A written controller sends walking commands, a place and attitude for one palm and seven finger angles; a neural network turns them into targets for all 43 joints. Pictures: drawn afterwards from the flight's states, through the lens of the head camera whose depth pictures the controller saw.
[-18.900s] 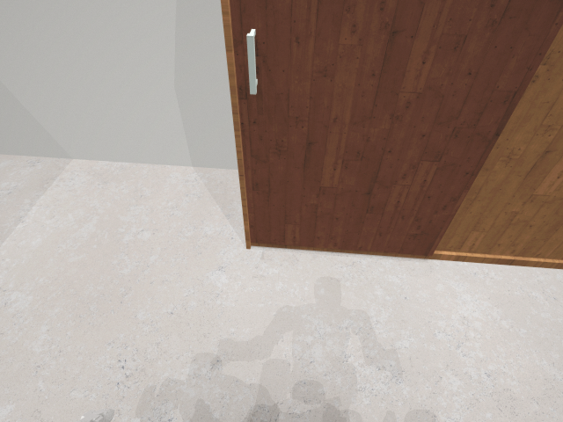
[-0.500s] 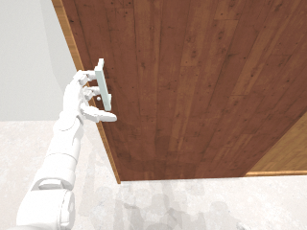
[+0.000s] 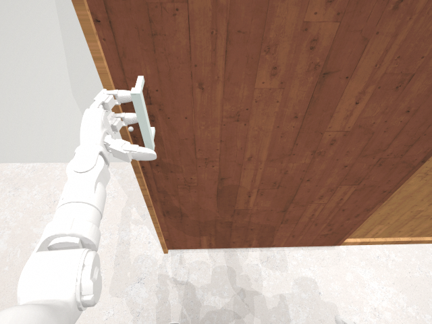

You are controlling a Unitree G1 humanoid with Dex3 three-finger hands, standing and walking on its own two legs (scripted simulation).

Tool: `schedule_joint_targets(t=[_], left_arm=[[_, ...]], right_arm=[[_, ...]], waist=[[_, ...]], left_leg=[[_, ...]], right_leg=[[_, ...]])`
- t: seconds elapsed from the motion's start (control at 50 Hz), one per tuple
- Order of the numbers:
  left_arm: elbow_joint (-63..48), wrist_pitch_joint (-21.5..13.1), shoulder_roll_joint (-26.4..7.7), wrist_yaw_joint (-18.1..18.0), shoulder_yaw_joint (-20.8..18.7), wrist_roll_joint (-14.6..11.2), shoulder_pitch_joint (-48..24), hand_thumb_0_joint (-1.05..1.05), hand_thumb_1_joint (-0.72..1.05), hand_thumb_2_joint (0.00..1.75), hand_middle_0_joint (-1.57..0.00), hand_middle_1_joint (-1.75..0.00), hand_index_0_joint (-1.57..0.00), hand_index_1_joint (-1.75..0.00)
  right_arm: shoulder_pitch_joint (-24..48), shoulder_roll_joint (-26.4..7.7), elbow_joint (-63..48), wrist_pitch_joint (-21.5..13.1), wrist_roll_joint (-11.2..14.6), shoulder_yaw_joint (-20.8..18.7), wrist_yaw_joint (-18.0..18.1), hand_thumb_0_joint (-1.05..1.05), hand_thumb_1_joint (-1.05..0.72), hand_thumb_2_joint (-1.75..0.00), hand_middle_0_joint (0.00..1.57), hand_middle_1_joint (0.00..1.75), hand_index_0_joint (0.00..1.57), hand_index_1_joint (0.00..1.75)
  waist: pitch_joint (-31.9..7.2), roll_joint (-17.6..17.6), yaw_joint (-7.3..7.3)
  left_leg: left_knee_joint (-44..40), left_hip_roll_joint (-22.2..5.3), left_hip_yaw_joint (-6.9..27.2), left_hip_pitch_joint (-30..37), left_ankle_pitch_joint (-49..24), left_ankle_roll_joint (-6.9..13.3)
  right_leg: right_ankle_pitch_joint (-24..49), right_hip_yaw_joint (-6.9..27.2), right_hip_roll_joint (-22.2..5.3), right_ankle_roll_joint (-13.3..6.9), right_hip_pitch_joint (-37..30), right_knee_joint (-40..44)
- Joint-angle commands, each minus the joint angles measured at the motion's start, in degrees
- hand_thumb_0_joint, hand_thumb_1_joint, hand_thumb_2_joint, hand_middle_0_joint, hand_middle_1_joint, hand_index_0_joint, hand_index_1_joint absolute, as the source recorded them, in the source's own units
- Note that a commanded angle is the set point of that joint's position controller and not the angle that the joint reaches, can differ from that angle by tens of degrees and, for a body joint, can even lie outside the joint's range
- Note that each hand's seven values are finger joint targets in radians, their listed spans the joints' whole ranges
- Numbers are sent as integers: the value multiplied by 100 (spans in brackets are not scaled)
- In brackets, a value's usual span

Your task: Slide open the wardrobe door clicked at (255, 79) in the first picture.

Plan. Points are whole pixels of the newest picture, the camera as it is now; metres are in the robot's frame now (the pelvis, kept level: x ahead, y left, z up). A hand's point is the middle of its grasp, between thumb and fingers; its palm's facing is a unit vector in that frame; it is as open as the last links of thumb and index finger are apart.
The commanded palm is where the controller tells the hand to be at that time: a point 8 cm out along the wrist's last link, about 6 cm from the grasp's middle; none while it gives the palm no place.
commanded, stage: slide the fingers in behind the handle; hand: left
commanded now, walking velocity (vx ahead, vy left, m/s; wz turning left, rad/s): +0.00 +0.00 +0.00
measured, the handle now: (145, 116) +0.49 +0.15 +0.12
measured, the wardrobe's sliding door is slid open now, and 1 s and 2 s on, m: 0.00 0.00 0.00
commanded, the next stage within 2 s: grip the handle and tug to test in 1.88 s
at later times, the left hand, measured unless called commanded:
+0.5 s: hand (134, 133) +0.44 +0.16 +0.12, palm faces +0.05 -1.00 +0.02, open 13.9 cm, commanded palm +0.40 +0.21 +0.12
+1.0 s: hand (146, 136) +0.43 +0.14 +0.12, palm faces +0.05 -1.00 +0.00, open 14.0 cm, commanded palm +0.40 +0.18 +0.12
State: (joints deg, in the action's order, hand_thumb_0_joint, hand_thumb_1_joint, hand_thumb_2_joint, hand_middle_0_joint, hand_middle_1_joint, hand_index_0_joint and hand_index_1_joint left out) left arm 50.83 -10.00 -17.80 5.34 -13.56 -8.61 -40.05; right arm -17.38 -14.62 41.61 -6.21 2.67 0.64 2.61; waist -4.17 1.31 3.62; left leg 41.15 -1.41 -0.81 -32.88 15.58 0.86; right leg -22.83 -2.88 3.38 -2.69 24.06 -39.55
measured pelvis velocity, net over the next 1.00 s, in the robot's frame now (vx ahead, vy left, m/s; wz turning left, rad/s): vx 0.00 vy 0.01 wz -0.01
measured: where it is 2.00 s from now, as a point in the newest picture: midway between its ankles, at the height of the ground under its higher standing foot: outside the picture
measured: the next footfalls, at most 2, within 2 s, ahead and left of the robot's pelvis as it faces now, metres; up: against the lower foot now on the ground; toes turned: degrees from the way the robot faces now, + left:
none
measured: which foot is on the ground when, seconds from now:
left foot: down 0.00-1.00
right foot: down 0.00-1.00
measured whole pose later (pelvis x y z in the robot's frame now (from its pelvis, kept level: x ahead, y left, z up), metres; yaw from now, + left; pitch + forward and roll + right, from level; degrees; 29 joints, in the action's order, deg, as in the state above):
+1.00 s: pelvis +0.00 +0.01 +0.00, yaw +0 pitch +6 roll -1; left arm 42.2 -8.2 -11.7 -0.4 -8.9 -7.5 -33.9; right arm -16.6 -13.2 40.5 -6.0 2.1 0.8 1.4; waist -5.0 1.6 3.0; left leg 41.2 -1.2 -1.5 -30.9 16.2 1.3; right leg -23.2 -2.1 3.1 -2.2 22.2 -39.4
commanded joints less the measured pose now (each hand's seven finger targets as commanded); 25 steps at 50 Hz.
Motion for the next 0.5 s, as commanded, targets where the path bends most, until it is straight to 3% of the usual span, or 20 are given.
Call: schedule_joint_targets(t=[0.0,0.06,0.1,0.2,0.24,0.3,0.34,0.4,0.44,0.48], left_arm=[[-1034,-585,-1388,-43,-301,40,-3224,0,-50,30,-30,-120,-30,-120],[-735,-599,-1286,21,-198,36,-3536,0,-50,30,-30,-120,-30,-120],[-749,-613,-1282,59,-187,19,-3528,0,-50,30,-30,-120,-30,-120],[-909,-624,-1095,64,-140,-21,-3146,0,-50,30,-30,-120,-30,-120],[-964,-600,-958,28,-64,-46,-2912,0,-50,30,-30,-120,-30,-120],[-1058,-593,-1160,-22,-233,-37,-2743,0,-50,30,-30,-120,-30,-120],[-1275,-589,-864,-62,-49,-31,-2602,0,-50,30,-30,-120,-30,-120],[-1374,-544,-1121,-139,-261,-11,-2343,0,-50,30,-30,-120,-30,-120],[-1467,-501,-1013,-173,-219,-15,-2232,0,-50,30,-30,-120,-30,-120],[-1698,-500,-1042,-233,-199,33,-2326,0,-50,30,-30,-120,-30,-120]], right_arm=[[-174,-856,-451,-249,-4,-276,62,0,-90,-90,20,30,20,30],[-232,-846,-398,-262,-7,-266,69,0,-90,-90,20,30,20,30],[-243,-860,-404,-272,5,-275,69,0,-90,-90,20,30,20,30],[-262,-859,-497,-306,-4,-303,26,0,-90,-90,20,30,20,30],[-223,-843,-551,-309,7,-289,12,0,-90,-90,20,30,20,30],[-211,-872,-583,-297,10,-299,11,0,-90,-90,20,30,20,30],[-147,-807,-644,-318,15,-292,-9,0,-90,-90,20,30,20,30],[-130,-850,-664,-293,5,-291,-12,0,-90,-90,20,30,20,30],[-89,-806,-696,-289,10,-288,-11,0,-90,-90,20,30,20,30],[-58,-809,-699,-283,1,-287,7,0,-90,-90,20,30,20,30]], waist=[[-1751,1,224],[-1734,0,306],[-1878,189,292],[-2127,202,170],[-2007,171,150],[-1870,-67,118],[-1838,117,95],[-1743,-50,32],[-1661,-122,17],[-1685,80,23]], left_leg=[[-194,144,244,1677,-798,140],[-172,142,264,1621,-661,135],[-168,131,284,1740,-679,123],[-187,102,344,1955,-780,90],[-214,98,333,1900,-717,91],[-252,88,313,1733,-648,113],[-255,85,294,1875,-720,101],[-301,88,282,1691,-606,111],[-314,92,245,1665,-600,115],[-316,89,244,1772,-655,106]], right_leg=[[1774,433,-70,224,439,642],[1618,432,-65,230,564,638],[1548,403,-66,212,614,612],[1467,275,-4,169,638,541],[1406,265,15,168,654,562],[1396,281,18,177,554,591],[1427,250,39,165,601,580],[1360,282,25,174,489,615],[1400,292,35,183,429,638],[1405,281,28,172,440,617]])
